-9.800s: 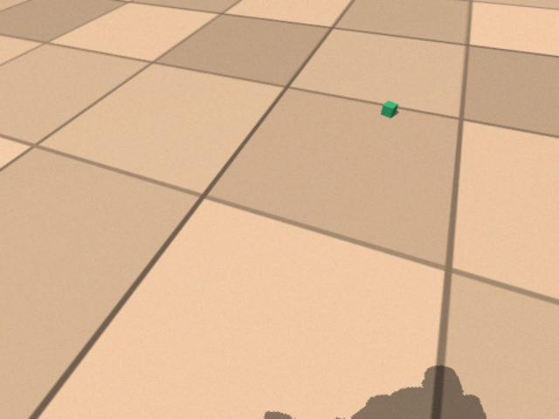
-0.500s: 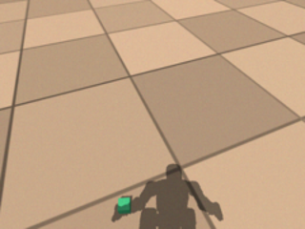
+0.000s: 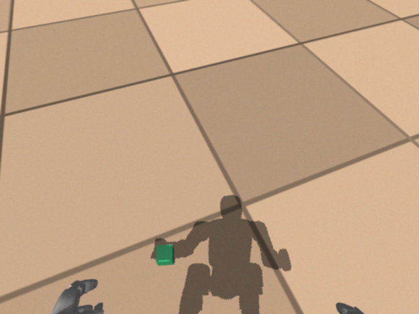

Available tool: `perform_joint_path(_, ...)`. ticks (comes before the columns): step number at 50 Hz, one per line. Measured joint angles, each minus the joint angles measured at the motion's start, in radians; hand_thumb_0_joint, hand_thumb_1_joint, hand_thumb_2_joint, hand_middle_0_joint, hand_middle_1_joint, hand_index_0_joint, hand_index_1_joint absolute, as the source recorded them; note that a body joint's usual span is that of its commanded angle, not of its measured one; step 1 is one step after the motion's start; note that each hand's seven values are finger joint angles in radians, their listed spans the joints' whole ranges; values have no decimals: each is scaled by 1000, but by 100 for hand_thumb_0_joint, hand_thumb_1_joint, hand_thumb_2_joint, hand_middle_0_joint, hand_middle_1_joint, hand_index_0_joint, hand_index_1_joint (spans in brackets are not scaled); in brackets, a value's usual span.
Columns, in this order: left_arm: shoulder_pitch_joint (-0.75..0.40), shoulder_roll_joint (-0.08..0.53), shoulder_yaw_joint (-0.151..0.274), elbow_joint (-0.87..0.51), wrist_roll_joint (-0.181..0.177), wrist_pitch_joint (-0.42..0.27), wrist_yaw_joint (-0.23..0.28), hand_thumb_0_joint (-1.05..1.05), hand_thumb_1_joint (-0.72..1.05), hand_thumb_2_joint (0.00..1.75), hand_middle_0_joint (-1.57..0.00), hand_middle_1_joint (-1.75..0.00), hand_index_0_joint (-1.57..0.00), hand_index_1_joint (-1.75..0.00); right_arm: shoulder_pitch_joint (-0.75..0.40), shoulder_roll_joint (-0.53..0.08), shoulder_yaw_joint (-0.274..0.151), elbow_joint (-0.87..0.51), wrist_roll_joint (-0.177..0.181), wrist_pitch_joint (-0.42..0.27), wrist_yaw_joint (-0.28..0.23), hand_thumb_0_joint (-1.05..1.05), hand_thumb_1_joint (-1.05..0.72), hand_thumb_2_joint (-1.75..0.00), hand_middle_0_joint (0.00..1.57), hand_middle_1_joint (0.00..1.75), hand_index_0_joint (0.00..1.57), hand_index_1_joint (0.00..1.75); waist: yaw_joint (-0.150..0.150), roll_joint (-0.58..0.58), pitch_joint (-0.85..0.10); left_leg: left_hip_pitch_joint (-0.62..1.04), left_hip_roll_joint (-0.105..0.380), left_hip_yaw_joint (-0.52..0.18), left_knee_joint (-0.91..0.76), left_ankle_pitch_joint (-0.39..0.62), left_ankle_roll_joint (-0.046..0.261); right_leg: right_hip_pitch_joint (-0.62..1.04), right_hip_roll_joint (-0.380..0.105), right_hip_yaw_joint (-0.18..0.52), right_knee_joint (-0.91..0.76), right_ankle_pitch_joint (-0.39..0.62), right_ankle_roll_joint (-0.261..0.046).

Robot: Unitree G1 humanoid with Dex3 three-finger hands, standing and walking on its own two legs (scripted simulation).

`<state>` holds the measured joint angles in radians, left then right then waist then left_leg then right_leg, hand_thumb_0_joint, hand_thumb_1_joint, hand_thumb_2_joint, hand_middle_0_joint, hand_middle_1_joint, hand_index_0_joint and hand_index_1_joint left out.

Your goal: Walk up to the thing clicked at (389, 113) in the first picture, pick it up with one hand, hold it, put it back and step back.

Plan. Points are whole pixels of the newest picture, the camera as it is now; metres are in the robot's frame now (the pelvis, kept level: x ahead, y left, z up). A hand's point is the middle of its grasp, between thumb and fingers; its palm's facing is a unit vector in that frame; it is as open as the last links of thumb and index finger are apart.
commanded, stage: rise first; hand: left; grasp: from above
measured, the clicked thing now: (165, 255) +0.43 +0.21 -0.73
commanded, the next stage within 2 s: none
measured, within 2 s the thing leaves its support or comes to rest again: neither
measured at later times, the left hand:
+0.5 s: hand out of the picture +0.13 +0.26 -0.22, palm faces -0.15 -0.88 -0.45, open 13.2 cm
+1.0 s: hand (121, 294) +0.23 +0.28 -0.40, palm faces -0.43 -0.49 -0.75, open 13.2 cm
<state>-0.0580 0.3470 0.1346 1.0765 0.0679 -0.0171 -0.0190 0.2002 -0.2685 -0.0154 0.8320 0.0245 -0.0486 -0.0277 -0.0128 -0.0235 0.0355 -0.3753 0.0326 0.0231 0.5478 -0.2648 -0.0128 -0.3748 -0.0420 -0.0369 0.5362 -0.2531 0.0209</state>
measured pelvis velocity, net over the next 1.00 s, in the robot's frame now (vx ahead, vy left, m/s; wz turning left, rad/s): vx -0.05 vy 0.00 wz -0.01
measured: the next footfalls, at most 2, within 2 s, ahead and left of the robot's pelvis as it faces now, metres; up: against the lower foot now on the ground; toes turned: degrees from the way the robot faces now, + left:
none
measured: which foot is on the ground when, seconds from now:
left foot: down 0.00-1.00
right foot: down 0.00-1.00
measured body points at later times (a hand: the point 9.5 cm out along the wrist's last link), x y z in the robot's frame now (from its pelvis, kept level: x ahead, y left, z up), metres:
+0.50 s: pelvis -0.01 +0.01 -0.07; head +0.09 +0.03 +0.37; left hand +0.14 +0.31 -0.19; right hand +0.16 -0.25 -0.16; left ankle +0.01 +0.13 -0.73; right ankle +0.01 -0.13 -0.73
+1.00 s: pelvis -0.05 +0.00 -0.25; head +0.14 +0.01 +0.16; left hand +0.25 +0.31 -0.36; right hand +0.14 -0.27 -0.37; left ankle +0.00 +0.13 -0.73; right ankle +0.01 -0.13 -0.73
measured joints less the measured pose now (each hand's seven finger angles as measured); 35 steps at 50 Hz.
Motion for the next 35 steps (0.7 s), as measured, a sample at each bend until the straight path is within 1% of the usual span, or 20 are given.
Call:
perform_joint_path(2, 6, 3, 13, -47, 25, 16, -4, 0, 51, 88, -22, -63, -22, -63, 17, 18, -5, -35, -2, 1, 2, 1, -90, -90, 20, 30, 20, 30, -5, -2, -10, -35, 3, 2, 38, -18, 0, -36, 2, 4, 36, -15, -1)
perform_joint_path(5, 34, -1, 8, -109, 55, 64, -3, 0, 32, 86, -22, -73, -23, -73, 40, 32, -7, -75, 1, 6, 5, 1, -89, -89, 20, 30, 20, 30, -16, 4, -29, -69, 5, 3, 77, -38, 1, -68, 2, 6, 68, -32, 1)
perform_joint_path(9, 71, -11, 3, -165, 81, 124, 7, 0, 4, 85, -23, -81, -23, -81, 55, 32, -7, -126, 0, -2, 14, 1, -88, -89, 21, 30, 20, 30, -23, 15, -56, -141, 7, 2, 157, -77, 5, -136, 3, 8, 139, -64, 4)
perform_joint_path(12, 99, -21, 12, -207, 103, 138, 12, 0, -13, 85, -24, -85, -24, -86, 56, 28, -13, -158, -5, -22, 20, 1, -88, -89, 21, 30, 20, 30, -21, 20, -77, -226, 9, -2, 251, -118, 6, -217, 2, 8, 228, -103, 6)
perform_joint_path(15, 136, -27, 20, -276, 124, 138, 15, 0, -24, 85, -24, -88, -24, -89, 51, 25, -21, -182, -11, -41, 19, 1, -88, -89, 21, 30, 20, 30, -15, 19, -96, -312, 10, -8, 349, -161, 7, -301, 0, 7, 325, -146, 8)
perform_joint_path(18, 177, -29, 19, -354, 144, 143, 18, 0, -32, 86, -23, -91, -23, -91, 36, 25, -28, -202, -15, -52, 14, 1, -88, -89, 21, 30, 20, 30, -12, 18, -108, -384, 11, -14, 433, -197, 8, -370, -1, 5, 406, -182, 9)
perform_joint_path(21, 217, -30, 14, -436, 156, 161, 20, 0, -36, 86, -23, -92, -22, -93, 19, 29, -29, -221, -17, -62, 9, 1, -88, -89, 21, 30, 20, 30, -9, 18, -117, -439, 12, -20, 494, -223, 9, -423, -1, 2, 463, -206, 9)
perform_joint_path(26, 273, -28, -1, -544, 181, 195, 20, -1, -39, 86, -24, -92, -23, -93, -5, 37, -23, -253, -20, -80, 5, 1, -88, -89, 21, 30, 20, 30, -9, 21, -133, -517, 14, -31, 568, -250, 8, -494, -1, -4, 531, -233, 9)
perform_joint_path(29, 285, -25, -9, -576, 198, 209, 25, -1, -39, 85, -24, -92, -23, -93, -14, 40, -16, -272, -22, -93, 5, 1, -88, -89, 21, 30, 20, 30, -9, 24, -144, -567, 13, -38, 612, -265, 9, -540, -2, -9, 572, -248, 9)
perform_joint_path(32, 262, -11, -13, -562, 234, 196, 28, -1, -40, 85, -25, -92, -24, -93, -25, 38, -9, -285, -26, -114, 6, 1, -89, -90, 21, 30, 20, 30, -11, 25, -158, -639, 11, -43, 671, -283, 9, -612, -5, -10, 632, -268, 8)
perform_joint_path(35, 214, 10, -17, -523, 294, 159, 36, -1, -40, 84, -25, -92, -25, -92, -39, 30, -7, -292, -29, -138, 12, 1, -89, -90, 21, 30, 20, 30, -13, 23, -177, -743, 8, -45, 759, -310, 8, -717, -9, -6, 725, -298, 8)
